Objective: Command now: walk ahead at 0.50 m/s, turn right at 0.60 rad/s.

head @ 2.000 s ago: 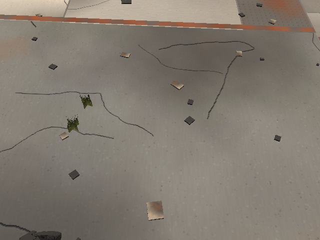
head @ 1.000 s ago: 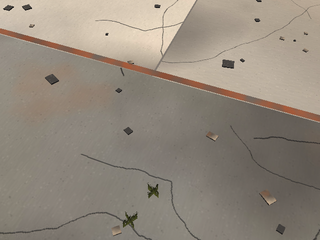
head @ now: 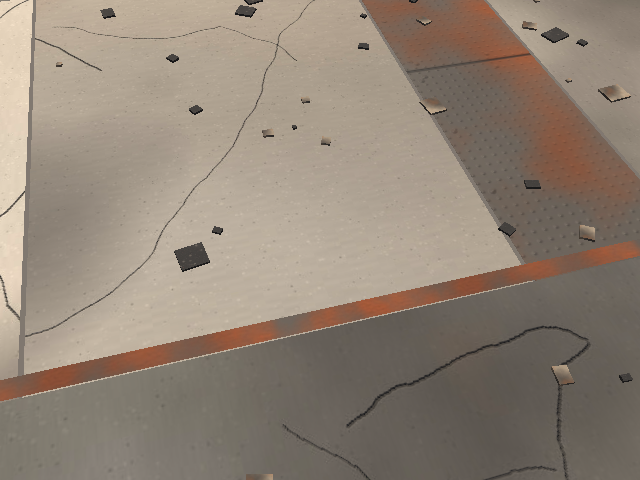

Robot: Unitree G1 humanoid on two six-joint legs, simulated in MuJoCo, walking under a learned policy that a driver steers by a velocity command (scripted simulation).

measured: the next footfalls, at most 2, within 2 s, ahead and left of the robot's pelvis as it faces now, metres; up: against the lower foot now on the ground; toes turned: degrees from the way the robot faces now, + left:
right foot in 0.26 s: +0.30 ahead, -0.16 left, +0.00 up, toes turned -12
left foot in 0.74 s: +0.48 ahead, +0.03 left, +0.00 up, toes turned -3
